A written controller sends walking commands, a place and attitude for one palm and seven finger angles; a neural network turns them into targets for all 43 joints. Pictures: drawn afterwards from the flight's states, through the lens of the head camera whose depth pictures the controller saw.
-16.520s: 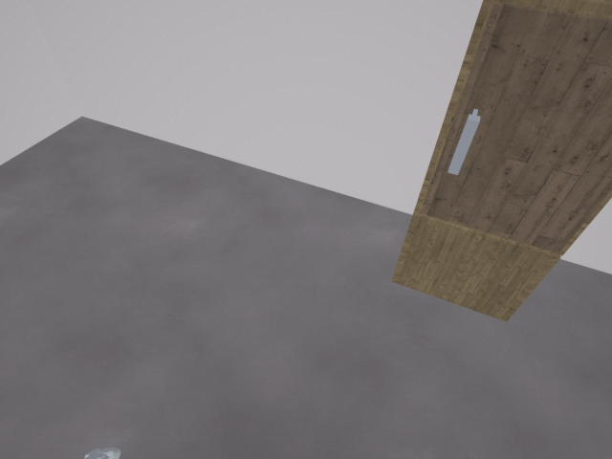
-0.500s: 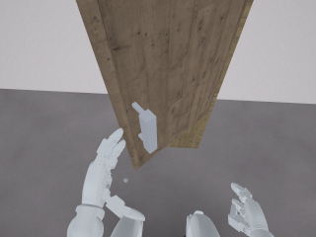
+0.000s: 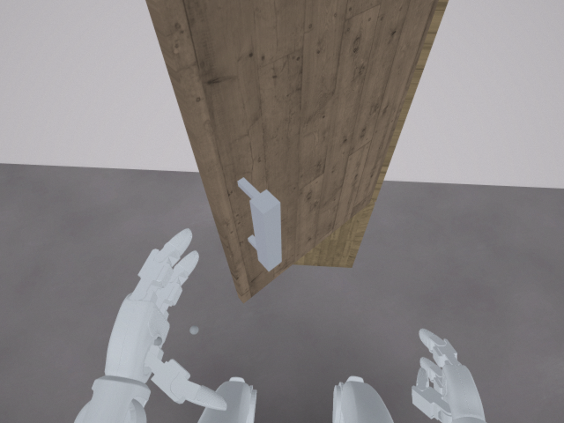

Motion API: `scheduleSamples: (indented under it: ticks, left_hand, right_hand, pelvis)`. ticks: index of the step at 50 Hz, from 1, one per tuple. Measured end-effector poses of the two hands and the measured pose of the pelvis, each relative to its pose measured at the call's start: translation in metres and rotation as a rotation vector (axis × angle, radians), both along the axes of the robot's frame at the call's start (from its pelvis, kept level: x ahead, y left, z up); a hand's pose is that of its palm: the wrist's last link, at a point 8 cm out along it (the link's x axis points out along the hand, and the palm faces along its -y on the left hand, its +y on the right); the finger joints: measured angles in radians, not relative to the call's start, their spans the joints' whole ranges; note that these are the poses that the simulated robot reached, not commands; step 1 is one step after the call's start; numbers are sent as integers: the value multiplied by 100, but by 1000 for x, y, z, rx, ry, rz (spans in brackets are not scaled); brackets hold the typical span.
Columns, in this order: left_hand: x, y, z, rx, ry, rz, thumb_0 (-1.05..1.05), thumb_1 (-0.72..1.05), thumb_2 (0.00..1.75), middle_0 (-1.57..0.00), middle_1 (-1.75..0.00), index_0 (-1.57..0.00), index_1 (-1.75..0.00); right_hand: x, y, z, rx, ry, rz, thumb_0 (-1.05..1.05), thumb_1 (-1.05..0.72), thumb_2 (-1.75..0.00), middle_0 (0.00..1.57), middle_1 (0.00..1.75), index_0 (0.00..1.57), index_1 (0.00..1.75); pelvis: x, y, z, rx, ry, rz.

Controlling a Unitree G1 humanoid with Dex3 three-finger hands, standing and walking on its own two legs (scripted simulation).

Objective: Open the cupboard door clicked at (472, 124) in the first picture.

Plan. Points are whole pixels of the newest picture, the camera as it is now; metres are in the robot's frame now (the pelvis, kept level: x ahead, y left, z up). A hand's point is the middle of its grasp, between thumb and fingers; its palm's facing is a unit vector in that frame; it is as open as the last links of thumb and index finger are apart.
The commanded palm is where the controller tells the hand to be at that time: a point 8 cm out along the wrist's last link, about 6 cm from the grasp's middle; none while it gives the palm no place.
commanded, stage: draw the hand back to the body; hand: left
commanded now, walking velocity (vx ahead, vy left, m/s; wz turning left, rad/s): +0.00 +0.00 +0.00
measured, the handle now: (258, 225) +0.38 +0.06 +0.06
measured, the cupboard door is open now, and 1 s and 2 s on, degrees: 44 44 44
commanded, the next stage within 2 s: step back with the hand held close in 1.42 s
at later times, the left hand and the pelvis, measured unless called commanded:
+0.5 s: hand (87, 307) +0.22 +0.20 +0.15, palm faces +0.13 -0.94 -0.31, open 15.3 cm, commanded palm +0.18 +0.25 +0.18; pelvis +0.03 +0.01 +0.07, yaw +0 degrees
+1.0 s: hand out of the picture +0.23 +0.27 +0.26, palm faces +0.42 -0.81 -0.41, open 9.5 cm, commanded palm +0.19 +0.31 +0.28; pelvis +0.04 +0.02 +0.11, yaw -1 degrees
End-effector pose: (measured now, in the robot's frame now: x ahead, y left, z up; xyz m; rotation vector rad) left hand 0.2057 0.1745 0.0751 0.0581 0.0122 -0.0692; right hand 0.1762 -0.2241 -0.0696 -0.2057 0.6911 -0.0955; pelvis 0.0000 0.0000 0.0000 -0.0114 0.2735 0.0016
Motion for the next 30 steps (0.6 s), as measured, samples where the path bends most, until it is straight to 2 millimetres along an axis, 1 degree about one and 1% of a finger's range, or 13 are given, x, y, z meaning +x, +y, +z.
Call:
scheduleSamples:
  ticks: [4,7,12,17,18,21,24,30]
  left_hand:
    - [-6,13,22,11,1,36,-1,-50,30,-15,-30,-15,-30]
    - [-10,21,34,15,5,45,-1,-50,30,-15,-30,-15,-30]
    - [-13,33,49,19,4,39,-1,-50,30,-15,-30,-15,-30]
    - [-13,48,63,21,-5,50,-1,-48,31,-15,-30,-15,-30]
    - [-13,51,66,21,-8,52,-1,-47,31,-15,-30,-15,-30]
    - [-13,61,79,155,28,118,-1,-41,34,-16,-30,-16,-30]
    - [-16,71,91,241,70,201,-1,-34,37,-16,-30,-16,-30]
    - [-20,88,113,308,85,310,-1,-16,45,-17,-30,-17,-30]
  right_hand:
    - [-4,5,14,17,-7,-11,1,-90,-90,20,30,20,30]
    - [-4,8,26,14,-20,-8,1,-90,-90,20,30,20,30]
    - [0,7,44,-5,-51,-5,1,-90,-90,20,30,20,30]
    - [7,6,59,-18,-85,-11,1,-90,-90,20,30,20,30]
    - [9,6,61,-19,-92,-12,1,-90,-90,20,30,20,30]
    - [13,9,70,-30,-91,-24,1,-90,-90,20,30,20,30]
    - [16,13,78,-27,-91,-33,1,-90,-90,20,30,20,30]
    - [22,24,89,-18,-85,-14,1,-90,-90,20,30,20,30]
  pelvis:
    - [3,2,14,-3,-30,1]
    - [5,4,24,-5,-50,4]
    - [10,7,35,-10,-78,6]
    - [15,9,43,-16,-107,7]
    - [16,10,45,-17,-112,7]
    - [21,11,54,-11,-135,-2]
    - [27,14,64,-11,-163,-3]
    - [33,19,81,-8,-218,-6]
